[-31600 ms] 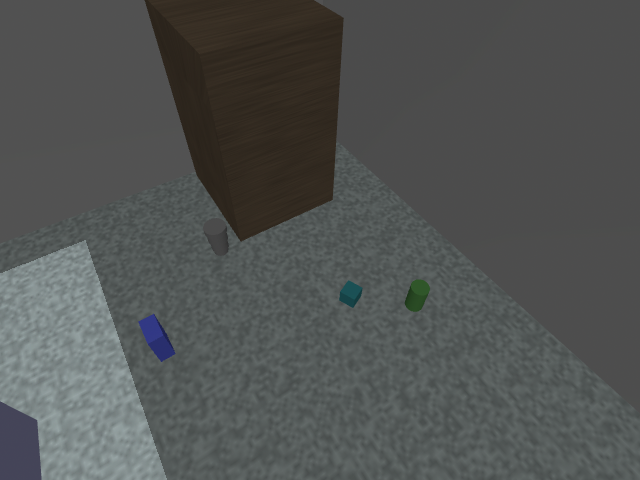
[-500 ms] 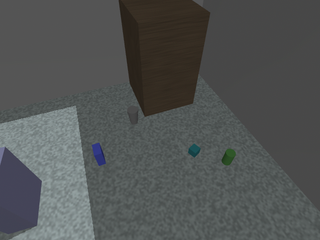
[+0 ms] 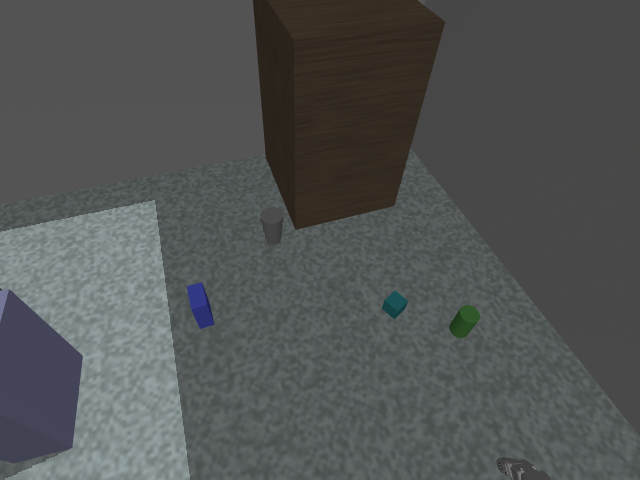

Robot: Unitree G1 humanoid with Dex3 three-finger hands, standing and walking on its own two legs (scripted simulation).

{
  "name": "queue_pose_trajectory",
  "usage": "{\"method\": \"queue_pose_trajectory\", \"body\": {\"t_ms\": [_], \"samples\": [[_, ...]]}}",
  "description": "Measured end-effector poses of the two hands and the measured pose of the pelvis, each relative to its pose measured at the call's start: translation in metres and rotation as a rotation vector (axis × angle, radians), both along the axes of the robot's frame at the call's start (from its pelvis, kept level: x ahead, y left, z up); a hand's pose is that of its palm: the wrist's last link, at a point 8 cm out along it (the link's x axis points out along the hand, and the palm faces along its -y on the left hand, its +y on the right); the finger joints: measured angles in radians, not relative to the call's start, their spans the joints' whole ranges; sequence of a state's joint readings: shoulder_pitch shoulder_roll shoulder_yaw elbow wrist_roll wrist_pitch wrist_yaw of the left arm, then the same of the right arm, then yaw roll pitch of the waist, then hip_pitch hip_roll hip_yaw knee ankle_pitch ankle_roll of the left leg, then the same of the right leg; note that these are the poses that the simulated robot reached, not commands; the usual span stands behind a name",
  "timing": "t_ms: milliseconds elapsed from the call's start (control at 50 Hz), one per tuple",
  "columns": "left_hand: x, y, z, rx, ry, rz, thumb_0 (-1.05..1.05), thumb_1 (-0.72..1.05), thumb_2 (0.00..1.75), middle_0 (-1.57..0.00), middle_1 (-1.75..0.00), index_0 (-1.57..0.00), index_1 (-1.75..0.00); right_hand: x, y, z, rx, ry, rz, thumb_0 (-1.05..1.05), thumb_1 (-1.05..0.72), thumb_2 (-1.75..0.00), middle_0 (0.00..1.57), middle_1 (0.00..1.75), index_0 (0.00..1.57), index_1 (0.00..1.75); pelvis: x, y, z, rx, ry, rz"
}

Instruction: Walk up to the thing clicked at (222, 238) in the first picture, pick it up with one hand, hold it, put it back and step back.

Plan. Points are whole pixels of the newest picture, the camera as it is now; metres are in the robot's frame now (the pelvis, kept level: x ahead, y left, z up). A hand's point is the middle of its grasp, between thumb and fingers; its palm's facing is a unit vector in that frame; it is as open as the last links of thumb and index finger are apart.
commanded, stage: step back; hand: left
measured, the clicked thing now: (272, 227) +1.06 +0.17 -0.70
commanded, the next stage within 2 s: stand in 0.14 s
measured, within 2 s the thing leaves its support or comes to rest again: neither
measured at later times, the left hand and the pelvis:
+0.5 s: hand out of the picture +0.09 +0.25 -0.15, palm faces -0.03 -0.94 -0.33, open 7.4 cm; pelvis +0.00 +0.00 +0.01, yaw +0 degrees
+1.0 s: hand out of the picture +0.05 +0.25 -0.15, palm faces -0.02 -0.94 -0.34, open 7.4 cm; pelvis -0.01 +0.00 +0.01, yaw +0 degrees
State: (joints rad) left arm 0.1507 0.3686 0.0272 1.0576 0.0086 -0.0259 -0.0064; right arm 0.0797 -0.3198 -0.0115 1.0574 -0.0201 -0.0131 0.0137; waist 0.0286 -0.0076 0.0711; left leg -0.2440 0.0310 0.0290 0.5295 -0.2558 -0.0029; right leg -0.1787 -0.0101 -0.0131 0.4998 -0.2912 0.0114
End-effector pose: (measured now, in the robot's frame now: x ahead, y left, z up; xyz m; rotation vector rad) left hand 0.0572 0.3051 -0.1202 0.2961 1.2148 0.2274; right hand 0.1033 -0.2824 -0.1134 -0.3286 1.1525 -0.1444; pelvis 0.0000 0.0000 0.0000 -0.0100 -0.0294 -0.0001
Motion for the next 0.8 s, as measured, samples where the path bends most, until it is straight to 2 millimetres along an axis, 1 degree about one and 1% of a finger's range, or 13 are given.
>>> {"method": "queue_pose_trajectory", "body": {"t_ms": [80, 160, 220, 300, 400, 600, 700, 800], "samples": [[0.018, 0.002, 0.004, 0.007, -0.017, -0.015, 0.01, 0.90, 0.90, -0.20, -0.30, -0.21, -0.30, 0.015, 0.006, 0.002, 0.011, -0.024, -0.009, 0.01, -0.91, -0.89, 0.20, 0.30, 0.21, 0.29, 0.004, 0.003, 0.002, 0.001, 0.002, -0.008], [0.033, 0.004, 0.009, 0.012, -0.037, -0.029, 0.01, 0.90, 0.90, -0.20, -0.30, -0.21, -0.30, 0.022, 0.007, 0.004, 0.012, -0.040, -0.020, 0.01, -0.91, -0.89, 0.20, 0.30, 0.21, 0.29, 0.005, 0.006, 0.004, 0.005, 0.001, -0.013], [0.040, 0.002, 0.012, 0.007, -0.045, -0.033, 0.01, 0.90, 0.90, -0.20, -0.30, -0.21, -0.30, 0.022, 0.007, 0.007, 0.012, -0.043, -0.020, 0.01, -0.91, -0.89, 0.20, 0.30, 0.20, 0.29, 0.006, 0.008, 0.007, 0.008, -0.004, -0.009], [0.043, -0.001, 0.014, -0.002, -0.046, -0.042, 0.01, 0.90, 0.90, -0.20, -0.30, -0.21, -0.30, 0.015, 0.004, 0.009, 0.008, -0.032, -0.030, 0.01, -0.91, -0.89, 0.20, 0.30, 0.20, 0.29, 0.006, 0.008, 0.009, 0.009, -0.010, -0.007], [0.037, -0.005, 0.013, -0.012, -0.030, -0.046, 0.01, 0.90, 0.90, -0.20, -0.30, -0.21, -0.30, 0.000, -0.001, 0.009, 0.002, -0.007, -0.045, 0.01, -0.91, -0.89, 0.20, 0.30, 0.20, 0.29, 0.003, 0.007, 0.011, 0.010, -0.013, -0.005], [0.010, -0.009, 0.010, -0.015, 0.027, -0.034, 0.01, 0.90, 0.90, -0.20, -0.30, -0.21, -0.30, -0.030, -0.009, 0.006, -0.001, 0.055, -0.064, 0.01, -0.91, -0.89, 0.20, 0.30, 0.20, 0.29, -0.004, 0.003, 0.013, 0.009, -0.016, -0.001], [-0.001, -0.009, 0.010, -0.012, 0.043, -0.026, 0.01, 0.90, 0.90, -0.20, -0.30, -0.21, -0.30, -0.039, -0.010, 0.004, 0.001, 0.073, -0.065, 0.01, -0.91, -0.89, 0.20, 0.30, 0.20, 0.29, -0.007, 0.001, 0.013, 0.008, -0.016, 0.002], [-0.008, -0.009, 0.011, -0.009, 0.052, -0.020, 0.01, 0.90, 0.90, -0.20, -0.30, -0.21, -0.30, -0.044, -0.011, 0.003, 0.003, 0.082, -0.063, 0.01, -0.91, -0.89, 0.20, 0.30, 0.20, 0.29, -0.009, 0.000, 0.013, 0.007, -0.012, 0.005]]}}
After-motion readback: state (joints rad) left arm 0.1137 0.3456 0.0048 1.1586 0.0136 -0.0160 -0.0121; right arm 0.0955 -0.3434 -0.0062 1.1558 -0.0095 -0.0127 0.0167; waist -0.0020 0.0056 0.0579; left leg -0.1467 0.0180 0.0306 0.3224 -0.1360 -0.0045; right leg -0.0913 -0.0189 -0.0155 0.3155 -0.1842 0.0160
